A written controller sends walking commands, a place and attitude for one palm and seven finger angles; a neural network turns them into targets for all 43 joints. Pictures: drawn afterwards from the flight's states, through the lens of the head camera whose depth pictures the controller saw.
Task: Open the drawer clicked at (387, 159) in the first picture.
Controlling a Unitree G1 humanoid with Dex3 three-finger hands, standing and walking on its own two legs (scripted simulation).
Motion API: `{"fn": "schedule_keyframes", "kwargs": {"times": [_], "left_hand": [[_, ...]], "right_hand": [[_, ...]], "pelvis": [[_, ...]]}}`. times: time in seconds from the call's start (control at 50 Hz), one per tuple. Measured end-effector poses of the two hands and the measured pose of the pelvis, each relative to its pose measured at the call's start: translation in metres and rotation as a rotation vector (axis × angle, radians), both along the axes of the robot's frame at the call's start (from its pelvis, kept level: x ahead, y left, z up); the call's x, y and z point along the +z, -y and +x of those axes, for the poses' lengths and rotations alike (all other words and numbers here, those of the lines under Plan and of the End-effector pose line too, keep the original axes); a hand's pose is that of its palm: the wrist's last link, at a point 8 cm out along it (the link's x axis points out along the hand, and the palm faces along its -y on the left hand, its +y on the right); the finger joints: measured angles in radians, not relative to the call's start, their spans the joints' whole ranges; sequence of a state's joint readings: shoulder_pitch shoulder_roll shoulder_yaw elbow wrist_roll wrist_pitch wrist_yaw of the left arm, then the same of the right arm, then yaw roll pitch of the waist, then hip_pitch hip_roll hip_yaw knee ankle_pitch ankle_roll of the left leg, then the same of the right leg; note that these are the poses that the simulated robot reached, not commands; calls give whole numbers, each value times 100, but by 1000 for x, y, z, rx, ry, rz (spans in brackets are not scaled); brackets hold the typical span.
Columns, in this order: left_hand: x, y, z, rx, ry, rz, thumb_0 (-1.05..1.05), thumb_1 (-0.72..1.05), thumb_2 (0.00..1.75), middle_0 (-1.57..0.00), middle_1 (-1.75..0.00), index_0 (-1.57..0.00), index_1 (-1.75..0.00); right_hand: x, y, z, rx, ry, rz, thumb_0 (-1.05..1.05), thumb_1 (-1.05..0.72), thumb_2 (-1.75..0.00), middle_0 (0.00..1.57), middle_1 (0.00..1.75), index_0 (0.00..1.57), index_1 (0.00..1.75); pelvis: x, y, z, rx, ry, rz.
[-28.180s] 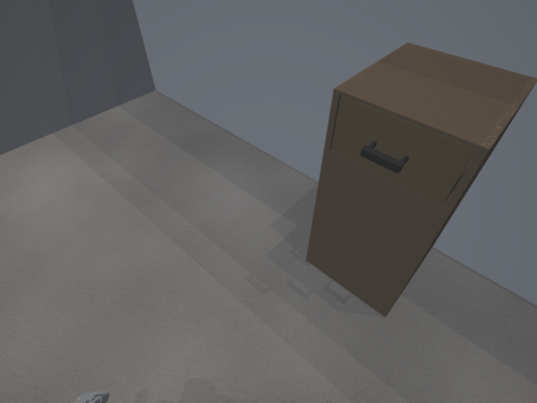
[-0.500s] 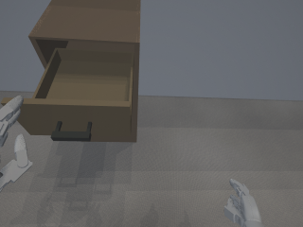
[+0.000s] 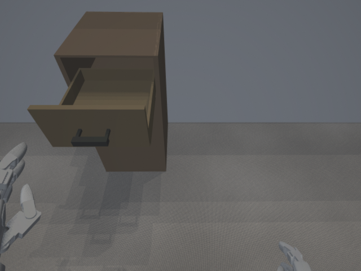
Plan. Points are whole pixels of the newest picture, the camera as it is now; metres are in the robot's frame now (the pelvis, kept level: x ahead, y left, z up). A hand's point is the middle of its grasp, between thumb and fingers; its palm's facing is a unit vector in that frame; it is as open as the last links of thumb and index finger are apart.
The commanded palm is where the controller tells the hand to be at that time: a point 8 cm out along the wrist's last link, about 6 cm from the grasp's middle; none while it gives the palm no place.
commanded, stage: stop stepping back and stand still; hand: left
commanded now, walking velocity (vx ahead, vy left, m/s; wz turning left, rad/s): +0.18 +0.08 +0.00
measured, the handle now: (92, 136) +0.51 +0.30 -0.06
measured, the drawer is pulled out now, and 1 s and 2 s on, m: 0.29 0.29 0.29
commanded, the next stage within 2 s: let the arm hang, fingers relaxed in 0.42 s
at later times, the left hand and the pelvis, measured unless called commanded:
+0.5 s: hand (34, 242) +0.15 +0.22 +0.14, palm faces +0.35 -0.83 -0.44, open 7.4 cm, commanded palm none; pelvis -0.03 -0.02 +0.00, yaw +1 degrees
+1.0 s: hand out of the picture -0.03 +0.18 -0.18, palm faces +0.08 -0.97 -0.23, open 7.1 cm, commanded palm none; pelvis -0.02 -0.02 -0.01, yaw +3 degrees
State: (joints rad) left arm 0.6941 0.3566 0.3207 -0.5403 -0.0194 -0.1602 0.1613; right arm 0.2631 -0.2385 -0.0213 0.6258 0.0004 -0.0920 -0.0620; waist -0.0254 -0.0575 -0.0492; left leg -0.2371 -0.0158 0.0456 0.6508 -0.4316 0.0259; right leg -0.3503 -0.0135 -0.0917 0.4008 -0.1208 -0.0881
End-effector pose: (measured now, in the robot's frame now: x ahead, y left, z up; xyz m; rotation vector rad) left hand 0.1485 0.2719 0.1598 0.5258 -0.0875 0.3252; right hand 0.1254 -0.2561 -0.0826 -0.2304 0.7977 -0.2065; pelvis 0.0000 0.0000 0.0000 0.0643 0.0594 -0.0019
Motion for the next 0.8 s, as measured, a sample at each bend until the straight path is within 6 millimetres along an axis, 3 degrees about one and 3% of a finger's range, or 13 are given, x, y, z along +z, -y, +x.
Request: {"fn": "schedule_keyframes", "kwargs": {"times": [0.1,0.16,0.22,0.3,0.46,0.54,0.58,0.62,0.66,0.72,0.8], "left_hand": [[8,2,-22,-49,85,30,1,89,90,-21,-30,-22,-30],[20,3,-33,-57,116,93,1,88,90,-21,-30,-22,-30],[29,4,-40,-34,146,151,1,88,90,-21,-30,-22,-30],[22,2,-42,18,154,114,1,89,90,-21,-30,-22,-30],[1,14,-43,14,51,-22,1,89,90,-21,-30,-21,-30],[-1,17,-36,-47,73,-5,1,89,90,-21,-30,-21,-30],[-43,7,-21,-43,-67,-37,1,89,90,-20,-30,-21,-30],[-105,-1,-10,20,-301,-126,0,89,90,-20,-30,-21,-30],[-167,1,-14,82,-537,-220,0,90,90,-20,-30,-20,-30],[-241,23,-44,116,-840,-338,1,90,90,-19,-30,-20,-30],[-295,63,-104,116,-1136,-477,1,91,90,-20,-30,-20,-30]], "right_hand": [[3,10,-17,28,28,-63,1,-90,-90,20,30,20,30],[1,6,-21,16,69,-21,1,-90,-90,20,30,20,30],[-12,-1,-19,13,97,36,1,-90,-90,20,30,20,30],[-28,-11,-15,43,37,92,1,-90,-90,20,30,20,30],[-1,-18,-16,83,21,76,1,-90,-90,20,30,20,30],[4,-12,-7,113,63,19,1,-90,-90,20,30,20,30],[-10,-8,-6,127,24,30,1,-90,-90,20,30,20,30],[-26,-6,-11,131,-43,40,1,-90,-90,20,30,20,30],[-40,-5,-18,125,-98,54,1,-90,-90,20,30,20,30],[-52,-5,-35,93,-170,80,1,-90,-90,20,30,20,30],[-57,-4,-69,41,-300,89,1,-90,-90,20,30,20,30]], "pelvis": [[-10,-3,-24,30,23,-29],[-12,1,-27,25,47,-19],[-18,6,-24,34,61,-23],[-18,12,-33,44,76,-45],[1,17,-33,22,46,-16],[-6,10,-30,27,29,-59],[-12,7,-33,51,26,-56],[-16,6,-34,71,25,-40],[-20,8,-33,72,31,-19],[-23,15,-31,57,66,-19],[-19,18,-28,59,87,-44]]}}
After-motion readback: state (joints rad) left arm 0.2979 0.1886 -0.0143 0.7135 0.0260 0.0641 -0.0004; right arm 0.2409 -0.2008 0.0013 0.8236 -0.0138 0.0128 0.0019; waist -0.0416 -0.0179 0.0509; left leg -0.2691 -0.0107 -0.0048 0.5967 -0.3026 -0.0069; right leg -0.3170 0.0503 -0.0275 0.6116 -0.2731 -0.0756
